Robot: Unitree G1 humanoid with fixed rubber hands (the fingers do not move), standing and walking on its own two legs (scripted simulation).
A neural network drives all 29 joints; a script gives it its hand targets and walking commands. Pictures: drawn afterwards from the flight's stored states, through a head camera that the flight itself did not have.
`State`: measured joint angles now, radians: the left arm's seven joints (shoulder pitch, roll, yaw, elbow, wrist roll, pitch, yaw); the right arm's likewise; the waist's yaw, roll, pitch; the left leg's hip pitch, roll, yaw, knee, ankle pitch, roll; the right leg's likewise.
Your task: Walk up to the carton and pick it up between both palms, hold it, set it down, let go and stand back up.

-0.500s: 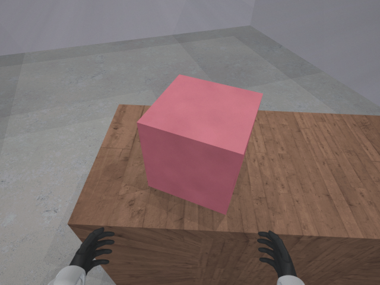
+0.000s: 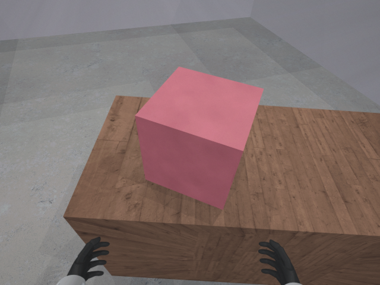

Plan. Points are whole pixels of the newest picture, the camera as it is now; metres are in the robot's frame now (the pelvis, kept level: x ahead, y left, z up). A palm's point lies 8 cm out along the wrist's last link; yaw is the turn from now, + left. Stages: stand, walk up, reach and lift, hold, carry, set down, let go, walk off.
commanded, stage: let go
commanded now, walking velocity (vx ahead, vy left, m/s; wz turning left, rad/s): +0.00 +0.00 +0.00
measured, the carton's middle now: (200, 137) +0.50 -0.01 +0.00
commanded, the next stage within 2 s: stand in 0.28 s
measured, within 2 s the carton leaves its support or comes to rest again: neither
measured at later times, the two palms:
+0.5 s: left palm (64, 278) +0.15 +0.27 -0.08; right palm out of the picture +0.13 -0.20 -0.12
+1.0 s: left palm out of the picture +0.11 +0.28 -0.12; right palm out of the picture +0.02 -0.17 -0.15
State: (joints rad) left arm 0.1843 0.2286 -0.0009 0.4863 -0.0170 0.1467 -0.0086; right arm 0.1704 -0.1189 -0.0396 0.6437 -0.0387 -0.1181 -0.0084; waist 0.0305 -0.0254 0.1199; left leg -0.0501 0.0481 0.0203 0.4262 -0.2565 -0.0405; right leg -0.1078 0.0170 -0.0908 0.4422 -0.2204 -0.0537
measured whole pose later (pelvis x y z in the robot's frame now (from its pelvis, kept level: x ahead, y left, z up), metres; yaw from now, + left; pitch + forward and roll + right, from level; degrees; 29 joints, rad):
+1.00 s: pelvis +0.02 +0.07 -0.01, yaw -8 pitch +0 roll +0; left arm 0.32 0.15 0.01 0.79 0.03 -0.01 0.03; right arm 0.28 -0.21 -0.04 0.97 -0.03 0.01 0.00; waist 0.00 0.04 -0.02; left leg -0.17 0.00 0.19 0.49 -0.33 0.06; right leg -0.29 -0.02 0.08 0.52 -0.23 0.04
